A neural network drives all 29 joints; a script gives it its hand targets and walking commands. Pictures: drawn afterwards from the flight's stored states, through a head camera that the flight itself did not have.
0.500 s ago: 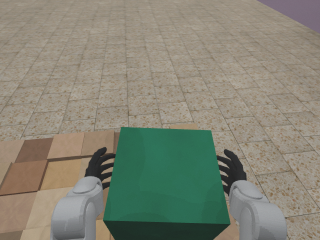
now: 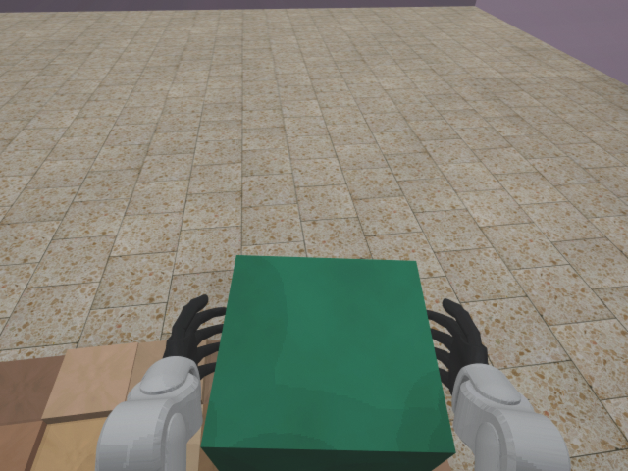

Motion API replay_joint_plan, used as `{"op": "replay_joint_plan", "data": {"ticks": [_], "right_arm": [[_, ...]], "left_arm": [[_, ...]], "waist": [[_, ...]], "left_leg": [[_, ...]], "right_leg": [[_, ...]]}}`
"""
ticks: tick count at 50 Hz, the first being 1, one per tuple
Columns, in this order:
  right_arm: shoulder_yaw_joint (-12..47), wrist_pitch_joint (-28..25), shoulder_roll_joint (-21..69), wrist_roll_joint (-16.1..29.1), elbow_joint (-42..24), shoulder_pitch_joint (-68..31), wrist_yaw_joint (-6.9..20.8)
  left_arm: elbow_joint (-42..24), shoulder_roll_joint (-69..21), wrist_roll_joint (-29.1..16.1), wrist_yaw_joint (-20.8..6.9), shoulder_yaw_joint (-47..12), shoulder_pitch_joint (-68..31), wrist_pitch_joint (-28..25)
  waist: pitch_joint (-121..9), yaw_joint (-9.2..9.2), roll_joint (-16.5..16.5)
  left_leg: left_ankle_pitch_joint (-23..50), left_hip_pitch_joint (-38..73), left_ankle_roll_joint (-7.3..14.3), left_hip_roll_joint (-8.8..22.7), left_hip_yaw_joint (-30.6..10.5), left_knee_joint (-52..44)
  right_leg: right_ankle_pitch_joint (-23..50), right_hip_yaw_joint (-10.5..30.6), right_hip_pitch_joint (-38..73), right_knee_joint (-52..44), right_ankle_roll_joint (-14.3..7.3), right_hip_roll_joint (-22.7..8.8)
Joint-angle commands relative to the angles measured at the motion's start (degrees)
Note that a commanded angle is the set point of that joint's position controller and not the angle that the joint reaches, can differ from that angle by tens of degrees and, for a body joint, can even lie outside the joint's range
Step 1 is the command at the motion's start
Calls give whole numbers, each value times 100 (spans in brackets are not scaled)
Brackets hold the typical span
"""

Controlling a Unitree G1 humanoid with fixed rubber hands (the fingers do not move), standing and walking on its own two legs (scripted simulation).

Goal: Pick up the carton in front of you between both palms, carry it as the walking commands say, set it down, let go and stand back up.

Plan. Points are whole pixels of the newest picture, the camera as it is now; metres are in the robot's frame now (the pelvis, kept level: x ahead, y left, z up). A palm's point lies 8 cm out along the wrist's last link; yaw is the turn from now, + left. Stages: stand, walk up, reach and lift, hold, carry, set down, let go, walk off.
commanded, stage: carry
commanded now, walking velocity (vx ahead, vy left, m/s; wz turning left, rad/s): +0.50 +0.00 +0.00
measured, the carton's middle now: (321, 383) +0.26 +0.00 +0.02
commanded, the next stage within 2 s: none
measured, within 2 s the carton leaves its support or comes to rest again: neither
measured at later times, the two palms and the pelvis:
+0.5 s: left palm (211, 172) +0.59 +0.20 +0.11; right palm (387, 173) +0.57 -0.10 +0.13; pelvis +0.33 +0.05 +0.00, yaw -2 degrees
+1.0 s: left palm (227, 74) +1.01 +0.24 +0.13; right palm (346, 72) +1.03 -0.05 +0.13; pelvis +0.65 +0.06 +0.00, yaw +1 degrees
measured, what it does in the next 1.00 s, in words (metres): walks ahead: left foot 0.03 m lower, then right foot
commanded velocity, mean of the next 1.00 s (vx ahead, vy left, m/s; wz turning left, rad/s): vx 0.50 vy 0.00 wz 0.00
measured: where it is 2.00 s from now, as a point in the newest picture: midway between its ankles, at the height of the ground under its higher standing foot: (289, 247)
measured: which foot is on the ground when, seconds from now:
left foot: down 0.00-0.02, up 0.04-0.44, down 0.46-0.92, up 0.94-1.00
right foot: down 0.00-0.46, up 0.48-0.82, down 0.84-1.00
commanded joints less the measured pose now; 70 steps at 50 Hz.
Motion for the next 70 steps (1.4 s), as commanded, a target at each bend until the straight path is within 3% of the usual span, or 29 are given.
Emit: {"op": "replay_joint_plan", "data": {"ticks": [1,2,3,5,7,16,20,22,24,25,26,29,40,43,44,45,46,47,49,50,54,57,60,61,62,63,64,66,70], "right_arm": [[3844,161,4289,1952,-630,-2515,907],[3858,179,4348,1957,-540,-2473,938],[3883,170,4544,1923,-326,-2264,967],[3939,100,4965,1951,-280,-2432,1052],[3962,12,5222,1934,-177,-2528,1081],[3866,45,4847,1697,-369,-2231,831],[3787,164,4422,1852,-373,-2678,867],[3612,222,4127,1877,-114,-2773,870],[3264,285,3658,1782,319,-2764,800],[3222,275,3520,1759,165,-3157,781],[3327,273,3670,1979,-12,-3672,795],[3532,162,4179,2228,25,-4757,856],[2648,126,3259,1998,1610,-6285,245],[2362,140,3287,1860,1961,-6774,121],[2321,154,3361,1862,1955,-7145,100],[2312,141,3460,1903,1929,-7509,85],[2262,141,3566,1947,1879,-7748,62],[2231,154,3638,1820,2096,-7628,53],[2002,101,3860,1633,2139,-7786,43],[1845,82,3994,1464,2306,-7686,56],[1775,-123,4471,1002,2711,-7145,189],[1858,-296,4585,855,2624,-6641,265],[2158,-385,4645,833,2537,-6097,354],[2289,-391,4641,852,2523,-5857,392],[2317,-392,4468,888,2567,-5691,413],[2351,-393,4342,932,2600,-5584,379],[2525,-409,4526,1117,2449,-5460,389],[2981,-495,5043,1476,1905,-5886,497],[3759,-781,5439,2305,1179,-6454,705]], "left_arm": [[-359,-4419,-1872,-990,-3609,-2232,16],[-352,-4589,-1935,-1028,-3673,-2232,52],[-309,-4749,-1994,-1065,-3683,-2150,60],[-429,-5128,-2028,-1097,-3809,-2468,-52],[-481,-5294,-2093,-1126,-3902,-2726,-110],[-632,-4672,-2140,-1183,-3853,-2479,7],[-563,-4358,-2018,-1085,-3775,-2881,119],[-409,-4138,-1881,-983,-3694,-3126,197],[-144,-3750,-1773,-854,-3491,-3370,290],[-130,-3720,-1799,-792,-3487,-3513,314],[-187,-3930,-1894,-758,-3566,-3884,322],[-104,-4309,-2015,-662,-3505,-4887,158],[1488,-3310,-1682,-114,-2475,-6360,93],[1883,-3239,-1689,-86,-2160,-6856,108],[2075,-3258,-1638,-57,-2027,-7060,59],[2105,-3353,-1645,-53,-1972,-7246,15],[2163,-3418,-1690,-65,-1966,-7295,-24],[2347,-3570,-1818,-98,-2053,-7324,-1],[2098,-4236,-2233,-212,-2360,-8023,-77],[2005,-4590,-2429,-285,-2540,-8345,-135],[1916,-5440,-2798,-570,-2961,-8602,-348],[1929,-5619,-2735,-674,-3096,-8067,-463],[2092,-5564,-2513,-726,-3168,-7244,-529],[2145,-5480,-2400,-742,-3158,-7093,-532],[2267,-5395,-2290,-758,-3113,-6876,-480],[2526,-5336,-2225,-756,-2997,-6431,-389],[2441,-5298,-2138,-752,-2956,-6191,-384],[2024,-5417,-1978,-735,-2978,-6298,-481],[1488,-5224,-1505,-581,-2997,-6000,-852]], "waist": [[-1816,267,-1503],[-1782,211,-2069],[-1866,174,-1406],[-1635,65,-573],[-1395,67,-587],[-882,33,-1362],[-512,-53,-1219],[-796,-242,-598],[-598,-263,1261],[-794,-153,1891],[-1013,-148,1526],[-1238,-296,252],[-1233,-391,378],[-1611,45,493],[-1938,309,48],[-2134,567,-412],[-2549,833,-2174],[-3041,717,-2215],[-2363,706,-804],[-2139,631,-632],[-2120,622,-751],[-2093,552,-749],[-2221,74,-607],[-2179,-190,-497],[-2354,-307,386],[-3091,-451,992],[-3155,-498,784],[-2577,-521,55],[-2484,-506,75]], "left_leg": [[3475,-3102,-117,-184,271,3819],[-224,-3951,-183,-733,-355,5098],[-597,-4300,-20,-428,-1075,5650],[-172,-4118,168,144,-1257,4757],[195,-3584,136,120,-965,3650],[1959,-3342,-104,-45,-309,785],[1723,-2848,9,96,-66,611],[1308,-1413,1,-211,307,326],[1154,-765,0,737,-1635,-92],[760,-35,658,1678,-3870,-1020],[818,165,1023,1902,-3932,-809],[1797,-293,884,1377,-2551,-425],[4852,-39,936,431,-582,237],[5860,-212,678,424,-358,1356],[5878,-274,516,101,147,2429],[4986,-1504,373,-131,-76,3605],[1689,-3831,100,-886,-472,5977],[-684,-4572,129,-1046,-1138,7024],[-588,-5242,288,-571,-1443,6361],[-457,-5399,326,-384,-1408,5664],[164,-4917,159,-333,-1269,3485],[2020,-3410,1,-714,-623,840],[3977,-927,192,-768,-150,-68],[4160,-77,296,-370,-390,70],[6657,1161,583,1047,-2041,881],[6392,2330,1499,1826,-3427,1060],[4685,2251,1704,1774,-3720,823],[3852,1547,1518,1387,-3437,517],[4005,896,1255,1070,-2787,412]], "right_leg": [[-1061,2512,4482,-1066,-932,-1222],[831,3749,4611,-1799,-1375,-1880],[1313,3650,4524,-1705,-1416,-2068],[1365,3092,3545,-1714,-939,-1894],[492,2432,2826,-2065,-575,-1611],[528,1060,3038,-2175,-373,-1219],[192,759,2897,-1663,-223,-1301],[469,135,2385,128,-48,-871],[-1158,171,923,2810,258,-146],[-2293,662,-625,3763,357,428],[-2077,1200,-923,4272,184,-56],[-1034,1241,-1003,4049,17,-461],[715,236,-665,418,-232,252],[1270,-30,995,-281,-371,624],[1236,-242,1718,-659,-352,892],[1402,371,3184,-592,-607,591],[3435,2846,5039,-286,-1667,-993],[4274,3970,5359,-401,-2052,-1667],[3220,3491,4752,-504,-1598,-1416],[2948,3315,4559,-532,-1416,-1321],[3167,2762,4171,-619,-1321,-1164],[2908,1575,3393,-404,-876,-487],[2344,889,2068,750,-439,-275],[1636,795,1323,1561,-261,-129],[-1533,1016,-102,2707,-29,214],[-2291,1359,-1108,4213,87,532],[-2190,1573,-1608,4583,63,306],[-1565,1536,-1950,4306,92,62],[-1168,1386,-1704,3357,72,-47]]}}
